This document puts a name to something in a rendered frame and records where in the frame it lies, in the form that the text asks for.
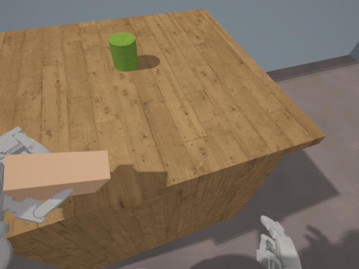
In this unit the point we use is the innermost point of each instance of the sponge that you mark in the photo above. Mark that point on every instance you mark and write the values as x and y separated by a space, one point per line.
41 176

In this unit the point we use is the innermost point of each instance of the left robot hand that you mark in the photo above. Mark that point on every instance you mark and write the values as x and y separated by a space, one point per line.
17 142

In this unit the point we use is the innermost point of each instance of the table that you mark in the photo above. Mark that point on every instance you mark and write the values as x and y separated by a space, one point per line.
191 133

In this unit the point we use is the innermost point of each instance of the robot left forearm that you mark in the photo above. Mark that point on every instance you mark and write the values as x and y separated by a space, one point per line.
5 246

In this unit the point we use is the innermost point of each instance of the right robot hand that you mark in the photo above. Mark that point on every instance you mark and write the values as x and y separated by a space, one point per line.
281 253

